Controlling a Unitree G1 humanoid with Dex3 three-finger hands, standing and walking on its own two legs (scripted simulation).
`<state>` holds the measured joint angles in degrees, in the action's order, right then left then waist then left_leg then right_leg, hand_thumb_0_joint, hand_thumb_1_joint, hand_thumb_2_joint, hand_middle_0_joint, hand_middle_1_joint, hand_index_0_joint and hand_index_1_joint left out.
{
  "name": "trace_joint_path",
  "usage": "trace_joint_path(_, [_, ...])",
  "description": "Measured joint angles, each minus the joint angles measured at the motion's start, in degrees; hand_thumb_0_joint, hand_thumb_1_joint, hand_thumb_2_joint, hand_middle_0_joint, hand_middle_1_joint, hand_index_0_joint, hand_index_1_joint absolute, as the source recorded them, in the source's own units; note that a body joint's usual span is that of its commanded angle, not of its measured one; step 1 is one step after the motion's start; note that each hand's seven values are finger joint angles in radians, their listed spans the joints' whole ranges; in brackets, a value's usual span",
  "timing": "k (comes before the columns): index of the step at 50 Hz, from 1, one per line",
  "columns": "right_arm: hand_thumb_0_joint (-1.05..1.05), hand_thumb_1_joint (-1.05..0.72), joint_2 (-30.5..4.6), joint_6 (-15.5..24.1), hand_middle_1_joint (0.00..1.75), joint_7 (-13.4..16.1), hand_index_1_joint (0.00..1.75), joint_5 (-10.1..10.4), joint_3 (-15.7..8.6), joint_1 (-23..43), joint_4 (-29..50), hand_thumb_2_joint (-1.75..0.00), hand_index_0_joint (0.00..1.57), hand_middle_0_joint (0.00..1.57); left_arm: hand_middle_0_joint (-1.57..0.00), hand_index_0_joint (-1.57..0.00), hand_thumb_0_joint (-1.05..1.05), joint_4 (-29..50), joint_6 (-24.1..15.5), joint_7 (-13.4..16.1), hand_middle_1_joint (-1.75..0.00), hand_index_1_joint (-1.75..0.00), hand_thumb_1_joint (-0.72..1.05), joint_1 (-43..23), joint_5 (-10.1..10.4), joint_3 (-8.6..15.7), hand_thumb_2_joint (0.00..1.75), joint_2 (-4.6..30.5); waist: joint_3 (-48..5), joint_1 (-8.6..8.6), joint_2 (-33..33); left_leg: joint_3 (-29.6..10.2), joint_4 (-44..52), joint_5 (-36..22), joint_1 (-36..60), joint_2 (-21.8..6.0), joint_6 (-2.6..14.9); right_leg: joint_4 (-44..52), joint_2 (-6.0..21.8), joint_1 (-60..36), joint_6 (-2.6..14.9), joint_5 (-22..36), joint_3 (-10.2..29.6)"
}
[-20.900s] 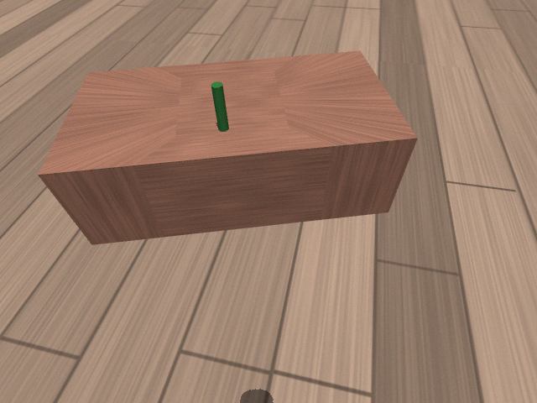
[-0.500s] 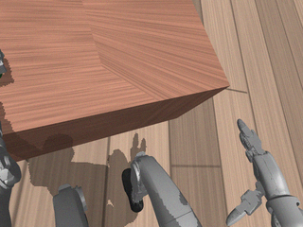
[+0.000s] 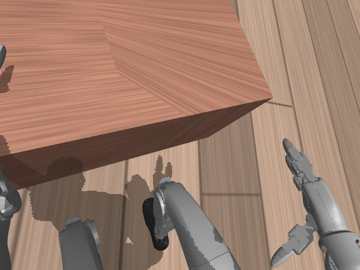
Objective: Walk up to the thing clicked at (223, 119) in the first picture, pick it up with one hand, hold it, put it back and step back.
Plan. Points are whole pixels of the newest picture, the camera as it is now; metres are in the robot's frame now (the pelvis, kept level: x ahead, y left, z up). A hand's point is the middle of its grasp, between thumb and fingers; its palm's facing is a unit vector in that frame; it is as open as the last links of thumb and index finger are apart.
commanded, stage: open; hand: left
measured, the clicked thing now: out of the picture +0.58 +0.22 -0.02
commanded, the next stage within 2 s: withdraw in 0.28 s
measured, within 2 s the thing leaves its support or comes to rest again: neither
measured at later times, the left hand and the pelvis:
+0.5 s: hand out of the picture +0.58 +0.21 -0.03, palm faces +0.24 -0.97 -0.02, open 15.2 cm; pelvis +0.00 +0.00 +0.00, yaw +0 degrees
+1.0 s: hand out of the picture +0.57 +0.30 +0.09, palm faces +0.29 -0.95 -0.14, open 17.6 cm; pelvis +0.01 +0.01 +0.07, yaw +0 degrees
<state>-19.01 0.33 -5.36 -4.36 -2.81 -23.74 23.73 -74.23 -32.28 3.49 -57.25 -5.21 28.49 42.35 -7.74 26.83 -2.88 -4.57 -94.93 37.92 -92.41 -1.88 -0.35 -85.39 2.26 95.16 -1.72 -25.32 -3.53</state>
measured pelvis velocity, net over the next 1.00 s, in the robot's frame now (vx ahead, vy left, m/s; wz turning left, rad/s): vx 0.01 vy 0.01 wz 0.00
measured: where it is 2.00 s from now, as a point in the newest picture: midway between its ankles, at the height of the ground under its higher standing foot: (128, 257)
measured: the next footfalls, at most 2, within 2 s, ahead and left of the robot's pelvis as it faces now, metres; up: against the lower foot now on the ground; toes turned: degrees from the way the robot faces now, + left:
none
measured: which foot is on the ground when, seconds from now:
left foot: down 0.00-1.00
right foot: down 0.00-1.00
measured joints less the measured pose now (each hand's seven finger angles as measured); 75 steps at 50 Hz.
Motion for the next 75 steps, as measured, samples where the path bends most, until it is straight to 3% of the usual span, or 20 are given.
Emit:
trace_joint_path(8, [-0.01,0.52,-0.2,0.2,0.06,0.1,0.05,0.3,0.1,-0.2,0.4,-0.05,0.07,0.07,-0.80,-0.82,0.00,-0.4,0.5,-0.3,-0.74,-0.73,-0.19,-0.4,0.2,0.1,0.56,0.1,0.2,-0.04,0.2,0.1,-0.1,-0.2,-0.2,0.1,0.01,-0.2,0.0,0.2,0.00,0.2,0.2])
trace_joint_path(24, [-0.01,0.51,-0.5,-0.3,0.06,0.4,0.05,0.4,0.1,-0.3,1.4,-0.06,0.07,0.07,-0.44,-0.45,-0.01,0.3,1.0,-0.3,-0.40,-0.40,-0.51,-0.6,-0.1,-0.1,0.29,0.4,0.1,0.24,-0.3,0.2,-0.3,-0.3,-0.5,0.2,0.17,-0.3,0.1,0.5,-0.18,0.3,0.3])
trace_joint_path(35, [-0.01,0.51,-0.4,-1.8,0.06,1.2,0.05,1.3,0.1,-0.7,1.1,-0.06,0.07,0.07,-0.17,-0.18,-0.02,4.8,6.0,-3.8,-0.17,-0.17,-0.60,0.1,0.6,2.3,0.13,4.3,-0.2,-0.09,-0.9,0.4,3.4,-0.7,4.7,-0.5,0.06,3.6,-0.6,-4.7,-0.08,0.9,0.3])
trace_joint_path(41, [-0.01,0.51,0.2,-3.1,0.06,2.2,0.05,1.8,1.2,-0.6,-2.9,-0.06,0.06,0.07,-0.11,-0.11,-0.02,3.1,9.6,-7.0,-0.10,-0.10,-0.61,-2.1,1.9,2.5,0.08,7.3,0.4,-2.34,0.3,0.7,8.0,-1.8,9.9,-0.8,0.31,8.3,-0.9,-10.1,-0.29,1.9,0.3])
trace_joint_path(46, [-0.01,0.52,0.5,-3.6,0.06,2.9,0.05,2.1,2.6,-0.3,-5.6,-0.06,0.06,0.07,-0.08,-0.08,-0.02,-0.8,10.6,-9.0,-0.06,-0.06,-0.61,-2.9,3.2,1.7,0.04,7.8,0.9,-4.97,1.2,1.4,11.9,-2.8,14.2,-0.7,0.66,12.0,-0.8,-14.4,-0.57,2.7,0.7])
trace_joint_path(48, [-0.01,0.52,0.6,-4.4,0.06,2.8,0.05,2.6,3.3,-0.1,-5.9,-0.06,0.06,0.07,-0.07,-0.08,-0.02,-2.7,12.6,-8.5,-0.06,-0.06,-0.61,-2.3,1.0,1.2,0.04,8.1,1.3,-5.89,1.4,1.8,13.5,-3.2,16.3,-0.6,0.75,13.4,-0.8,-16.3,-0.66,3.0,1.1])
trace_joint_path(51, [-0.01,0.52,0.7,-5.8,0.06,2.4,0.05,3.2,3.8,-0.8,-6.3,-0.06,0.06,0.07,-0.07,-0.07,-0.02,-2.1,18.4,-6.8,-0.06,-0.06,-0.61,-0.5,-0.7,0.9,0.05,6.8,1.4,-7.60,1.3,2.5,16.4,-3.9,19.6,-0.6,0.81,15.9,-0.8,-19.3,-0.74,3.6,1.6])
trace_joint_path(54, [-0.01,0.50,0.5,-7.1,0.06,2.2,0.05,3.7,4.3,-1.0,-7.8,-0.07,0.06,0.07,-0.07,-0.07,-0.02,-1.0,21.7,-4.9,-0.06,-0.07,-0.61,1.2,-1.9,1.2,0.06,6.0,1.4,-8.73,1.0,2.8,19.3,-4.6,23.2,-0.6,0.78,18.5,-0.8,-22.9,-0.68,4.1,1.8])
trace_joint_path(57, [-0.01,0.45,0.4,-8.1,0.08,2.4,0.07,4.0,4.4,-0.8,-9.9,-0.10,0.08,0.08,-0.07,-0.07,-0.02,0.5,23.7,-2.9,-0.06,-0.07,-0.60,2.3,-2.3,1.6,0.07,6.0,1.1,-9.63,0.6,3.0,22.2,-5.3,27.0,-0.6,0.67,21.1,-0.8,-26.5,-0.57,4.5,1.8])
trace_joint_path(63, [-0.01,0.18,1.9,-8.9,0.14,2.9,0.14,4.2,6.5,1.8,-16.5,-0.31,0.11,0.12,-0.06,-0.06,-0.02,-2.4,25.0,-1.2,-0.06,-0.06,-0.57,2.3,-1.6,-1.5,0.07,6.0,0.2,-12.26,1.2,2.8,27.0,-6.3,32.8,-0.7,0.54,25.7,-0.9,-32.5,-0.45,5.3,1.4])
trace_joint_path(69, [0.00,-0.20,4.5,-9.3,0.20,2.0,0.19,5.3,9.1,3.0,-20.1,-0.52,0.14,0.15,-0.06,-0.05,-0.01,1.6,27.7,-2.1,-0.06,-0.06,-0.54,10.4,-0.1,-4.9,0.07,0.4,-0.6,-16.20,2.9,3.4,30.9,-7.0,37.8,-0.6,0.60,29.0,-0.8,-37.2,-0.55,5.6,1.8])
trace_joint_path(75, [0.00,-0.49,4.4,-8.6,0.24,3.0,0.23,6.9,7.3,1.1,-23.1,-0.67,0.17,0.17,-0.05,-0.05,-0.01,16.5,31.2,-2.2,-0.05,-0.05,-0.55,25.9,2.8,-10.1,0.06,-10.5,-1.0,-19.81,3.5,3.9,35.4,-7.6,44.6,-0.4,0.60,32.6,-0.7,-43.6,-0.54,5.6,2.1])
